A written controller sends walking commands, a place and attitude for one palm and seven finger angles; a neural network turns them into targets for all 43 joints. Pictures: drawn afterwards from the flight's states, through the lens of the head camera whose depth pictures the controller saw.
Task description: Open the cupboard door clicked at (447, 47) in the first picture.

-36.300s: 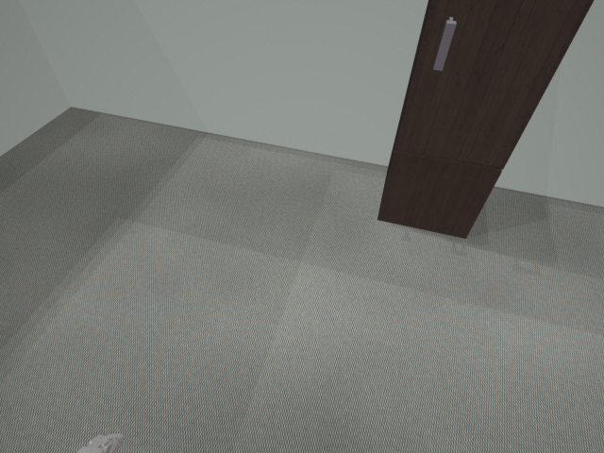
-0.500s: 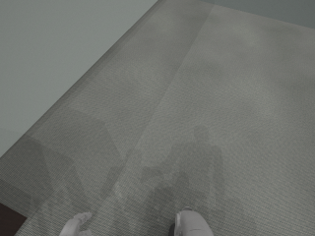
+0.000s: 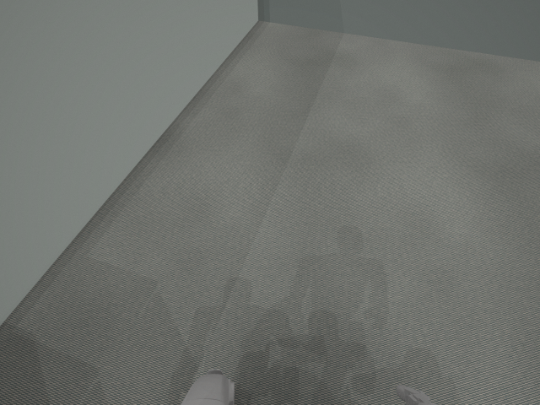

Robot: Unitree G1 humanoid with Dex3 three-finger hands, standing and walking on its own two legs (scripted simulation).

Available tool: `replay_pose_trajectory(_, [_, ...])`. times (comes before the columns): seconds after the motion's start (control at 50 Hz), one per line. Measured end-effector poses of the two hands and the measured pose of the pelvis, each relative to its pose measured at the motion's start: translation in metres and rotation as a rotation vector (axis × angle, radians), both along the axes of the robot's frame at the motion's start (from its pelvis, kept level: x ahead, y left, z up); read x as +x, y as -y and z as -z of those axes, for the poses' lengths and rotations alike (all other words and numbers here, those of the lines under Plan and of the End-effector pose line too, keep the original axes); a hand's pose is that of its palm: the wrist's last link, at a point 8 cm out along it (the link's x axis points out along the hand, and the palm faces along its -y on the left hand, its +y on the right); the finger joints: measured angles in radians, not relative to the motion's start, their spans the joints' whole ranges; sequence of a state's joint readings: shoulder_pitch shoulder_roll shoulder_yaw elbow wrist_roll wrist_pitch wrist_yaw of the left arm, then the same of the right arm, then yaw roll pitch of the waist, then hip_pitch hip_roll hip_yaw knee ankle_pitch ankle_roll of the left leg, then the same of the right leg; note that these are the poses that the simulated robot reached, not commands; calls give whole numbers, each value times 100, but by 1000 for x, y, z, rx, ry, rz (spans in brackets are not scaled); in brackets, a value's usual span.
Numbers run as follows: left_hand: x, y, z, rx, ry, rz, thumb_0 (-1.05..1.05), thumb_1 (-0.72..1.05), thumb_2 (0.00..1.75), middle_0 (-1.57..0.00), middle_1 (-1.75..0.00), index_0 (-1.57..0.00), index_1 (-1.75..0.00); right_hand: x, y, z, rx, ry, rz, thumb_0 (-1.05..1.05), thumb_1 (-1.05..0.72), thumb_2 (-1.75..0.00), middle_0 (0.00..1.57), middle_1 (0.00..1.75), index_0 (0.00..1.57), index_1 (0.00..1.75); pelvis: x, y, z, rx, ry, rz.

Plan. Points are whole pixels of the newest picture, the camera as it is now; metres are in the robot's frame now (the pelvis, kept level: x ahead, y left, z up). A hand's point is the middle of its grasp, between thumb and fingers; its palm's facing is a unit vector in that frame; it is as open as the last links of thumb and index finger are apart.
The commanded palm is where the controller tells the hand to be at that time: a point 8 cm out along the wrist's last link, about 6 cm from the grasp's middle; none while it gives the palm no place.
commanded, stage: walk to a spot facing it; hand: left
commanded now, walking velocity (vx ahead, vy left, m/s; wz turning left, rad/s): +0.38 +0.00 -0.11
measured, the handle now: out of the picture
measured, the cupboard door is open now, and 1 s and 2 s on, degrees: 54 54 54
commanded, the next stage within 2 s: turn to face it in 0.56 s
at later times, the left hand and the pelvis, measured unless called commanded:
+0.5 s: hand (190, 286) +0.35 +0.20 -0.16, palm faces -0.13 -0.97 -0.21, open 7.3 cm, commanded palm none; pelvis +0.25 +0.02 +0.00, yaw -8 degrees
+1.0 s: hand (238, 226) +0.53 +0.13 -0.20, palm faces -0.05 -0.98 -0.17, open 7.2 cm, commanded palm none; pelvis +0.45 -0.04 -0.02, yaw -4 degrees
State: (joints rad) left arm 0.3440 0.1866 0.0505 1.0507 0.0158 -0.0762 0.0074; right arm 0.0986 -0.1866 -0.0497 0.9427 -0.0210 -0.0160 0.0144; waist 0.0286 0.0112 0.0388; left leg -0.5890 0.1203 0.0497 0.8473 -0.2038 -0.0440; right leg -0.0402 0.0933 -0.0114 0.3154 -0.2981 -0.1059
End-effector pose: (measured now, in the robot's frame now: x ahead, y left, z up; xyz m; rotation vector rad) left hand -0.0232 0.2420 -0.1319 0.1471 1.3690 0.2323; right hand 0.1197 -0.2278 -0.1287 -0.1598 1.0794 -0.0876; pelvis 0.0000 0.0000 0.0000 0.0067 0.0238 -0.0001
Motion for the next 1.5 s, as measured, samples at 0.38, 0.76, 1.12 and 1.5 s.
replay_pose_trajectory(0.38, [246,-17,13,-85,62,108,1,92,90,-20,-30,-20,-30,57,-23,2,-61,-238,157,0,-94,-90,20,30,21,29,188,-34,-1,-11,38,89])
replay_pose_trajectory(0.76, [522,83,5,-39,196,361,0,91,90,-20,-30,-20,-30,138,27,17,51,-441,381,1,-91,-90,20,30,20,29,361,50,5,1,22,197])
replay_pose_trajectory(1.12, [555,45,41,-52,95,102,1,92,90,-20,-30,-20,-30,398,64,12,-114,-147,91,1,-92,-90,20,30,20,29,465,39,23,-25,12,15])
replay_pose_trajectory(1.5, [543,80,-9,94,172,-82,1,91,90,-20,-30,-20,-30,486,122,20,-64,-179,-110,1,-91,-90,20,30,21,29,489,105,9,5,-7,-218])
